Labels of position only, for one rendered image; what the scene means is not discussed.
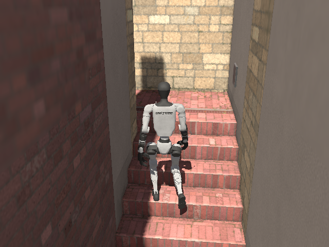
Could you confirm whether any left robot shin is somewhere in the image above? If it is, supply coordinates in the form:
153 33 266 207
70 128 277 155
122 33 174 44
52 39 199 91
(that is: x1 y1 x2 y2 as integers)
149 160 158 194

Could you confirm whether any robot right foot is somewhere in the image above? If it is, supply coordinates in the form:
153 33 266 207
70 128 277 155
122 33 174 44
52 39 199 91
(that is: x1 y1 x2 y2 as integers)
178 193 186 209

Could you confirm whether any robot left forearm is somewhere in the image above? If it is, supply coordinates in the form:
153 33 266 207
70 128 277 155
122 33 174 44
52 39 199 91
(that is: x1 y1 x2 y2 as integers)
138 126 147 153

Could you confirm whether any right robot hand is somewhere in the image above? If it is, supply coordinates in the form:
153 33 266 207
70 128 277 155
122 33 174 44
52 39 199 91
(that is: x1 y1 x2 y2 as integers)
177 140 188 150

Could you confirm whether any left robot hand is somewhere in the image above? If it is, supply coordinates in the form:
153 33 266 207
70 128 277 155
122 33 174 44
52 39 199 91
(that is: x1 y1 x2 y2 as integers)
138 152 150 167

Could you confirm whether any robot right forearm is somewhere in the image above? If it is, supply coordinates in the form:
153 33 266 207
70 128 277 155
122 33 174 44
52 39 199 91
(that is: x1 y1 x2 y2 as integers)
181 125 188 143

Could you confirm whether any right robot upper arm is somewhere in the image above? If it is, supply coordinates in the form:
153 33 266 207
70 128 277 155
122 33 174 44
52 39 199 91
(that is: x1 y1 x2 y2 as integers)
175 103 186 131

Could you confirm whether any left robot upper arm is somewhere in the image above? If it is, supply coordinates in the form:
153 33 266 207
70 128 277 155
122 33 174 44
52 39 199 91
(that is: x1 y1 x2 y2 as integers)
142 104 154 133

